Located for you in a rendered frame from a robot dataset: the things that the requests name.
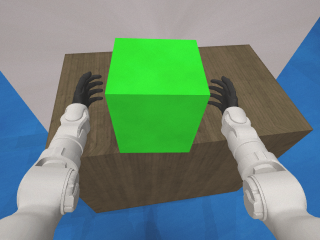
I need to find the robot right hand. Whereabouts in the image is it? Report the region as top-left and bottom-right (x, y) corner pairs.
(208, 76), (239, 115)

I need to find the robot right forearm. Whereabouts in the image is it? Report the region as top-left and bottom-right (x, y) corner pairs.
(221, 106), (307, 209)

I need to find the left robot upper arm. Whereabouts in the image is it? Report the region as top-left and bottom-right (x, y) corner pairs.
(0, 166), (80, 240)

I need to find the pedestal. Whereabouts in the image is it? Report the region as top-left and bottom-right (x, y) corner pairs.
(45, 44), (314, 213)

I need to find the carton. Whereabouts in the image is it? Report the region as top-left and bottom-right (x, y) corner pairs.
(105, 38), (211, 153)

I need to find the robot left forearm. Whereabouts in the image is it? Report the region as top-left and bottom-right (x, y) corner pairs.
(16, 103), (91, 208)

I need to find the right robot upper arm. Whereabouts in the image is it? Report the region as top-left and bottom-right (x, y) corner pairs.
(242, 170), (320, 240)

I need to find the robot left hand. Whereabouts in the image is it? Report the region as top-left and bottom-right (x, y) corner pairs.
(72, 71), (103, 109)

